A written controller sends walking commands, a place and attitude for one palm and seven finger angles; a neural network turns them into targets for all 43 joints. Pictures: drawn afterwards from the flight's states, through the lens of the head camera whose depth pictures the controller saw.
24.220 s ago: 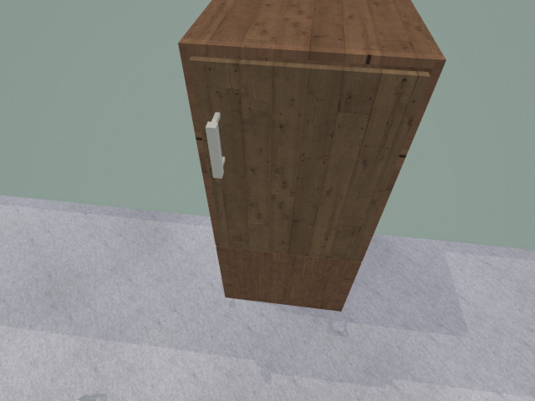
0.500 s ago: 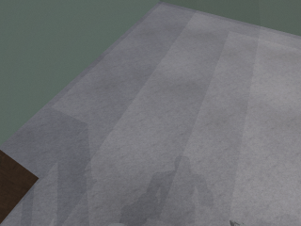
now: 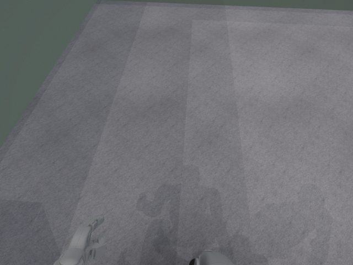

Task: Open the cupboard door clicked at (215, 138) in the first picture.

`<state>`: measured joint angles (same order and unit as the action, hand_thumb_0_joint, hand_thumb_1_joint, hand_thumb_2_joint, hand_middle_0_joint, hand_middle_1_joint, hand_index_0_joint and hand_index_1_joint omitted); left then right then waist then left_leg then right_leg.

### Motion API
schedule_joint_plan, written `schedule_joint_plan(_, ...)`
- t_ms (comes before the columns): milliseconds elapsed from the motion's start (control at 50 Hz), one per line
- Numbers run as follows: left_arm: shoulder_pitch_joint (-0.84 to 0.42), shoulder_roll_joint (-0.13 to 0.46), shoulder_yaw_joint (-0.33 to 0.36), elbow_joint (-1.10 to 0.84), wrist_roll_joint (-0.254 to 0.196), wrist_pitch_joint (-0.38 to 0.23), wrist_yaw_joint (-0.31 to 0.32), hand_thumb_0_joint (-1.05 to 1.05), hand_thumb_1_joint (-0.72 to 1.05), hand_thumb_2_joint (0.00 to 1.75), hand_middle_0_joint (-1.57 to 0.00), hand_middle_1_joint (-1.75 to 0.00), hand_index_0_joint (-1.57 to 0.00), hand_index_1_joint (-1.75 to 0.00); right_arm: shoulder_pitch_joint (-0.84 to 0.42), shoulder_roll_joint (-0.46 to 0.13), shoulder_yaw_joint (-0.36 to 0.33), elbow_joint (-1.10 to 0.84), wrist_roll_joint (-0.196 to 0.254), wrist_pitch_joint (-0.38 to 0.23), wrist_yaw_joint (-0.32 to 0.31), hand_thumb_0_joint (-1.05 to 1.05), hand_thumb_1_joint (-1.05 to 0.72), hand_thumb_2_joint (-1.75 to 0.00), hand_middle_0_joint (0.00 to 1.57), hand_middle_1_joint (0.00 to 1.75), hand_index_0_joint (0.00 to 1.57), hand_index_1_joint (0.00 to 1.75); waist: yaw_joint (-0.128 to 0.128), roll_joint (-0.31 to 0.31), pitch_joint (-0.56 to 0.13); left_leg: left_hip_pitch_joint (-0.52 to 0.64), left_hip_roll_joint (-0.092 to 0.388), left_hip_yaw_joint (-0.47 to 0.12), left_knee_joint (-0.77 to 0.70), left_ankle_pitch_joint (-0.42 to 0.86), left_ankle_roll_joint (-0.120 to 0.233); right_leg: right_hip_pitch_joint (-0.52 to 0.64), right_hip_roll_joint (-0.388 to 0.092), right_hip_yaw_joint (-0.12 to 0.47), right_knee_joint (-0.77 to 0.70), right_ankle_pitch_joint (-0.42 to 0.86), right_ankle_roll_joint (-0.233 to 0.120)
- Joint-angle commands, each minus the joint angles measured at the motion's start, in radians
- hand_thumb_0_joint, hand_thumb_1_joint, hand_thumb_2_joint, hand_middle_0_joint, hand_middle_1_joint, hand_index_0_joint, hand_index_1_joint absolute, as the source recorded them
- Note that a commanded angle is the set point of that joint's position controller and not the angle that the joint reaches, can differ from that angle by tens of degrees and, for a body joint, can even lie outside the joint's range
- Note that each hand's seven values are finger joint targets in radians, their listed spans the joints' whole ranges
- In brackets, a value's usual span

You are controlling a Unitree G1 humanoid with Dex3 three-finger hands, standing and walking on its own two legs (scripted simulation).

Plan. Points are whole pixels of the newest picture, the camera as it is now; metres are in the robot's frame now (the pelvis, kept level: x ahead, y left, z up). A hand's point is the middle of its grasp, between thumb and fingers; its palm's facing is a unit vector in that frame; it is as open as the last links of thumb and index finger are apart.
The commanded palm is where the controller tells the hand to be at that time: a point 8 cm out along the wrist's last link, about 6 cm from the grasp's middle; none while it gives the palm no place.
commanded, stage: walk to a spot facing it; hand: left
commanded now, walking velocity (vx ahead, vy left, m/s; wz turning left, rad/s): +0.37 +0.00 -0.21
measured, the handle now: out of the picture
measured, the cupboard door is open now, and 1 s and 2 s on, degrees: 41 41 41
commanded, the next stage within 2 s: turn to face it in 0.58 s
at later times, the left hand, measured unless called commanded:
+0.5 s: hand (103, 223) +0.24 +0.21 -0.17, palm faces -0.06 -0.99 -0.15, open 7.3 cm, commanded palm none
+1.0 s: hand (149, 122) +0.58 +0.09 -0.14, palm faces -0.13 -0.98 -0.16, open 7.3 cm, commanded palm none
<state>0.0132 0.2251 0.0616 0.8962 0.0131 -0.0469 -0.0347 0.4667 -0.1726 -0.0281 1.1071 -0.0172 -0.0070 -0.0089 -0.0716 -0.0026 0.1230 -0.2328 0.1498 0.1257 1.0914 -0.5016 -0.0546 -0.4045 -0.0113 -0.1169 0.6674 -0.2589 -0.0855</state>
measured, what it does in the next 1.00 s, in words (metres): walks ahead: left foot, then right foot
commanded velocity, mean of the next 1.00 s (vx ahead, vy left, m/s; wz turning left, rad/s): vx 0.21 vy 0.00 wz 0.02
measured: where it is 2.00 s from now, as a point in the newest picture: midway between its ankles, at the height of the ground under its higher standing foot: (194, 193)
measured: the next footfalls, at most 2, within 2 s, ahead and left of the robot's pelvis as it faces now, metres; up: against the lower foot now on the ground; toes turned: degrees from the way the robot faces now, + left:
left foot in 0.38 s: +0.34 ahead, +0.12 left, +0.00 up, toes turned +1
right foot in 0.80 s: +0.47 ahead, -0.18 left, +0.00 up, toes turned -20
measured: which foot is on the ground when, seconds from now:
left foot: up 0.00-0.36, down 0.38-0.80, up 0.82-1.00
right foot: down 0.00-0.38, up 0.40-0.78, down 0.80-1.00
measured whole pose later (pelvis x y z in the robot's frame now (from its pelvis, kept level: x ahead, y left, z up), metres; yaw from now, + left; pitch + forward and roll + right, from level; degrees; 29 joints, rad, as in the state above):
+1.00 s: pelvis +0.44 -0.05 +0.02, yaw -6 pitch +0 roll +0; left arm 0.10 0.15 0.04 0.99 0.02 -0.03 0.01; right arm 0.33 -0.14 -0.04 1.08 -0.01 0.03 -0.01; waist -0.07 -0.02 0.05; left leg -0.45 0.09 0.11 0.98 -0.44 -0.06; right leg -0.24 -0.10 -0.22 0.50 -0.25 -0.01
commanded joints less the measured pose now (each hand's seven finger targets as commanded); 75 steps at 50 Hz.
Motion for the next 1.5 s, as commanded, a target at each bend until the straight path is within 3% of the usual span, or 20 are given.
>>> schedule_joint_plan(0, 0.201, 0.121, 0.028, 0.024, -0.004, 0.001, 0.037, 0.00, 0.90, 0.90, -0.20, -0.30, -0.20, -0.30, -0.125, -0.088, -0.032, -0.137, -0.007, -0.034, -0.002, 0.00, -0.90, -0.90, 0.20, 0.30, 0.20, 0.30, 0.078, -0.118, -0.092, -0.360, 0.041, -0.107, 0.120, 0.146, 0.005, 0.227, -0.280, 0.343, -0.447, 0.085, -0.119)
schedule_joint_plan(60, 0.187, 0.102, 0.025, 0.045, 0.006, -0.019, 0.034, 0.00, 0.90, 0.90, -0.20, -0.30, -0.20, -0.30, -0.046, -0.046, -0.031, -0.102, -0.010, -0.014, 0.010, 0.00, -0.90, -0.90, 0.20, 0.30, 0.20, 0.30, 0.021, -0.122, -0.108, -0.266, 0.010, -0.065, -0.065, 0.204, -0.005, 0.160, -0.208, 0.238, -0.469, 0.115, -0.104)
schedule_joint_plan(260, 0.346, 0.101, 0.020, 0.142, 0.003, -0.039, 0.035, 0.00, 0.90, 0.90, -0.20, -0.30, -0.20, -0.30, -0.363, -0.062, -0.037, -0.201, -0.003, -0.049, 0.033, 0.00, -0.90, -0.90, 0.20, 0.30, 0.20, 0.30, 0.093, -0.090, -0.053, -0.268, -0.059, -0.037, -0.458, 0.299, 0.024, 0.364, -0.225, 0.274, -0.406, 0.344, -0.093)
schedule_joint_plan(300, 0.325, 0.105, 0.023, 0.144, -0.002, -0.038, 0.037, 0.00, 0.90, 0.90, -0.20, -0.30, -0.20, -0.30, -0.266, -0.089, -0.041, -0.164, -0.009, -0.059, 0.022, 0.00, -0.90, -0.90, 0.20, 0.30, 0.20, 0.30, 0.028, -0.067, -0.080, -0.068, -0.109, 0.003, -0.577, 0.335, 0.044, 0.320, -0.177, 0.214, -0.268, 0.504, -0.058)
schedule_joint_plan(320, 0.314, 0.097, 0.021, 0.136, -0.005, -0.036, 0.036, 0.00, 0.90, 0.90, -0.20, -0.30, -0.20, -0.30, -0.134, -0.132, -0.051, -0.121, -0.013, -0.066, 0.013, 0.00, -0.90, -0.90, 0.20, 0.30, 0.20, 0.30, -0.029, -0.023, -0.149, 0.165, -0.083, -0.043, -0.615, 0.362, 0.077, 0.203, -0.135, 0.169, -0.082, 0.509, -0.023)
schedule_joint_plan(360, 0.334, 0.037, 0.001, 0.087, -0.010, -0.040, 0.023, 0.00, 0.90, 0.90, -0.20, -0.30, -0.20, -0.30, 0.113, -0.301, -0.082, -0.077, -0.029, -0.060, -0.005, 0.00, -0.90, -0.90, 0.20, 0.30, 0.20, 0.30, -0.083, 0.280, -0.322, 0.496, 0.347, -0.608, -0.759, 0.354, 0.288, -0.177, 0.058, 0.077, 0.519, -0.276, 0.044)
schedule_joint_plan(420, 0.223, 0.031, 0.014, 0.083, 0.009, -0.023, 0.016, 0.00, 0.90, 0.90, -0.20, -0.30, -0.20, -0.30, -0.083, -0.163, -0.048, -0.119, -0.018, -0.067, -0.009, 0.00, -0.90, -0.90, 0.20, 0.30, 0.20, 0.30, 0.005, 0.128, -0.071, 0.106, 0.278, -0.449, -0.890, 0.166, 0.225, -0.268, -0.078, 0.167, 0.675, -0.102, 0.052)
schedule_joint_plan(520, 0.264, -0.020, 0.008, 0.092, 0.015, 0.025, -0.003, 0.00, 0.90, 0.90, -0.20, -0.30, -0.20, -0.30, -0.117, -0.133, -0.035, -0.103, -0.008, -0.085, -0.012, 0.00, -0.90, -0.90, 0.20, 0.30, 0.20, 0.30, 0.072, 0.128, -0.097, 0.047, 0.169, -0.086, -0.906, 0.413, 0.172, -0.145, -0.108, 0.099, 0.358, 0.008, 0.086)
schedule_joint_plan(720, 0.223, 0.013, 0.007, 0.075, 0.017, 0.012, 0.001, 0.00, 0.90, 0.90, -0.20, -0.30, -0.20, -0.30, -0.044, -0.140, -0.026, -0.064, -0.011, -0.048, -0.011, 0.00, -0.90, -0.90, 0.20, 0.30, 0.20, 0.30, 0.095, 0.067, -0.105, 0.052, 0.113, 0.029, -0.651, 0.653, 0.124, 0.204, -0.001, -0.035, -0.120, 0.145, 0.059)
schedule_joint_plan(760, 0.468, 0.178, 0.042, 0.156, 0.023, -0.018, 0.031, 0.00, 0.90, 0.90, -0.20, -0.30, -0.20, -0.30, -0.033, -0.067, -0.011, -0.076, 0.016, -0.052, 0.001, 0.00, -0.90, -0.90, 0.20, 0.30, 0.20, 0.30, 0.189, -0.235, -0.285, -0.261, -0.075, 0.107, -0.215, 0.261, 0.037, 0.646, -0.326, 0.327, -0.201, 0.494, -0.051)
schedule_joint_plan(780, 0.493, 0.229, 0.039, 0.163, 0.000, -0.014, 0.033, 0.00, 0.90, 0.90, -0.20, -0.30, -0.20, -0.30, -0.023, -0.072, -0.016, -0.082, 0.021, -0.036, -0.008, 0.00, -0.90, -0.90, 0.20, 0.30, 0.20, 0.30, 0.179, -0.247, -0.327, -0.261, -0.102, -0.004, -0.001, -0.187, 0.027, 0.591, -0.486, 0.418, -0.303, 0.580, -0.143)
schedule_joint_plan(900, 0.154, 0.093, 0.008, 0.067, 0.006, 0.007, 0.061, 0.00, 0.90, 0.90, -0.20, -0.30, -0.20, -0.30, -0.058, -0.009, -0.015, -0.054, 0.008, 0.022, 0.000, 0.00, -0.90, -0.90, 0.20, 0.30, 0.20, 0.30, 0.041, -0.163, -0.142, -0.203, -0.029, -0.064, -0.040, 0.056, 0.001, 0.166, -0.360, 0.039, -0.375, 0.412, -0.053)
schedule_joint_plan(1040, 0.150, 0.109, 0.038, 0.034, 0.005, 0.027, 0.060, 0.00, 0.90, 0.90, -0.20, -0.30, -0.20, -0.30, -0.102, -0.028, -0.027, -0.124, -0.003, 0.025, 0.022, 0.00, -0.90, -0.90, 0.20, 0.30, 0.20, 0.30, 0.037, -0.111, -0.127, -0.093, -0.076, 0.025, -0.462, 0.246, 0.007, 0.174, -0.330, -0.071, -0.222, 0.202, 0.018)
schedule_joint_plan(1080, 0.177, 0.059, 0.034, 0.003, -0.005, 0.048, 0.055, 0.00, 0.90, 0.90, -0.20, -0.30, -0.20, -0.30, -0.034, -0.155, -0.056, -0.140, -0.014, 0.013, 0.020, 0.00, -0.90, -0.90, 0.20, 0.30, 0.20, 0.30, 0.009, 0.237, -0.171, 0.063, 0.091, -0.274, -0.666, 0.556, 0.106, 0.004, -0.194, -0.129, 0.067, -0.119, 0.124)
schedule_joint_plan(1100, 0.138, 0.023, 0.022, -0.040, -0.009, 0.056, 0.055, 0.00, 0.90, 0.90, -0.20, -0.30, -0.20, -0.30, 0.007, -0.245, -0.078, -0.147, -0.021, 0.011, 0.005, 0.00, -0.90, -0.90, 0.20, 0.30, 0.20, 0.30, -0.029, 0.375, -0.188, 0.093, 0.297, -0.575, -0.752, 0.784, 0.255, -0.137, -0.083, -0.060, 0.306, -0.470, 0.167)
schedule_joint_plan(1120, 0.098, 0.042, 0.023, -0.076, 0.003, 0.059, 0.055, 0.00, 0.90, 0.90, -0.20, -0.30, -0.20, -0.30, 0.011, -0.275, -0.083, -0.157, -0.024, 0.015, -0.007, 0.00, -0.90, -0.90, 0.20, 0.30, 0.20, 0.30, -0.032, 0.208, -0.205, 0.044, 0.316, -0.618, -0.770, 0.563, 0.301, -0.135, -0.070, 0.057, 0.459, -0.418, 0.149)
schedule_joint_plan(1220, 0.119, 0.042, 0.029, -0.028, 0.004, 0.058, 0.047, 0.00, 0.90, 0.90, -0.20, -0.30, -0.20, -0.30, -0.149, -0.207, -0.062, -0.200, -0.011, -0.010, -0.024, 0.00, -0.90, -0.90, 0.20, 0.30, 0.20, 0.30, 0.045, 0.141, -0.232, 0.110, 0.128, -0.354, -0.693, 0.831, 0.206, -0.198, -0.071, 0.125, 0.490, -0.164, 0.175)
schedule_joint_plan(1400, 0.245, 0.085, 0.029, -0.037, -0.003, 0.060, 0.049, 0.00, 0.90, 0.90, -0.20, -0.30, -0.20, -0.30, -0.313, -0.255, -0.092, -0.265, -0.005, 0.034, 0.000, 0.00, -0.90, -0.90, 0.20, 0.30, 0.20, 0.30, 0.094, 0.158, -0.192, -0.128, 0.034, -0.379, -0.656, 0.443, 0.163, 0.209, 0.011, 0.057, -0.119, -0.035, 0.150)
schedule_joint_plan(1440, 0.306, 0.236, 0.059, -0.039, 0.022, 0.042, 0.064, 0.00, 0.90, 0.90, -0.20, -0.30, -0.20, -0.30, -0.333, -0.149, -0.078, -0.308, 0.010, 0.040, 0.013, 0.00, -0.90, -0.90, 0.20, 0.30, 0.20, 0.30, 0.129, -0.299, -0.156, -0.426, -0.199, -0.159, -0.311, -0.007, 0.021, 0.373, -0.361, 0.463, -0.445, -0.079, 0.023)
schedule_joint_plan(1480, 0.230, 0.225, 0.048, -0.071, 0.015, 0.042, 0.070, 0.00, 0.90, 0.90, -0.20, -0.30, -0.20, -0.30, -0.365, -0.178, -0.086, -0.308, 0.000, 0.052, 0.021, 0.00, -0.90, -0.90, 0.20, 0.30, 0.20, 0.30, 0.101, -0.240, -0.116, -0.372, -0.154, -0.178, 0.080, -0.073, 0.022, 0.167, -0.453, 0.475, -0.434, -0.001, -0.084)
